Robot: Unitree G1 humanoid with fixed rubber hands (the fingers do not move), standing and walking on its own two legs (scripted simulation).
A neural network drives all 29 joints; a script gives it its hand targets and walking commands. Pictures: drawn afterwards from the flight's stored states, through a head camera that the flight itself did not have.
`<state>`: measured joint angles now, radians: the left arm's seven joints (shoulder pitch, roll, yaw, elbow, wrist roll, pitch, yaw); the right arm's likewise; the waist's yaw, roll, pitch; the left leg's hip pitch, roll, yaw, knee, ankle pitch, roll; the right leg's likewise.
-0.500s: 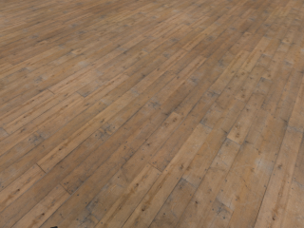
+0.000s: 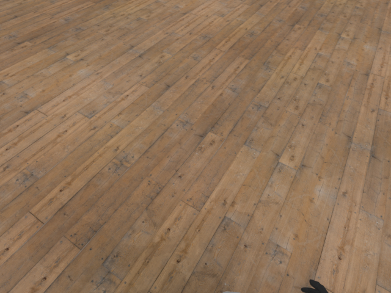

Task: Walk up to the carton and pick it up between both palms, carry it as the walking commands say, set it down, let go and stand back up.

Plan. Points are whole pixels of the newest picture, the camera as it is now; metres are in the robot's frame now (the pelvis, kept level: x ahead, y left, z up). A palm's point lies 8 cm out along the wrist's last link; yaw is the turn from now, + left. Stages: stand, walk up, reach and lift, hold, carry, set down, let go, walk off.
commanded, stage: walk up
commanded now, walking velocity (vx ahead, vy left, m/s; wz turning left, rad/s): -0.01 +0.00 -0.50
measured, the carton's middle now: out of the picture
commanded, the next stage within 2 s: none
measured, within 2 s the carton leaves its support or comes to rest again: neither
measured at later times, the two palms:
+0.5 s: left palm out of the picture +0.10 +0.19 -0.11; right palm out of the picture +0.00 -0.31 -0.14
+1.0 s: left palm (101, 277) +0.16 +0.21 -0.13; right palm out of the picture -0.12 -0.22 -0.10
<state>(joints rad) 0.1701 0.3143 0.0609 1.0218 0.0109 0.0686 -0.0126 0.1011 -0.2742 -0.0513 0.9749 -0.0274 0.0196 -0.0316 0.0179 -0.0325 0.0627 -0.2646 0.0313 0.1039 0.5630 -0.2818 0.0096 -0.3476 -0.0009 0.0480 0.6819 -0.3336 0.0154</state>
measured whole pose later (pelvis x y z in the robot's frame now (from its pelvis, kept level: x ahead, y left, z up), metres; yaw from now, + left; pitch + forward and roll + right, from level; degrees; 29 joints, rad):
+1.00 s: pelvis -0.02 +0.01 +0.01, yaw -30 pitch -1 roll -1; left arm 0.25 0.26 0.09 0.90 0.05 0.06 -0.07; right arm 0.31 -0.20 -0.04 0.96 -0.01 -0.02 -0.04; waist 0.01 -0.06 0.01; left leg -0.11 0.05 0.21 0.41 -0.29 0.02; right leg -0.61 -0.03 0.03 1.13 -0.21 0.04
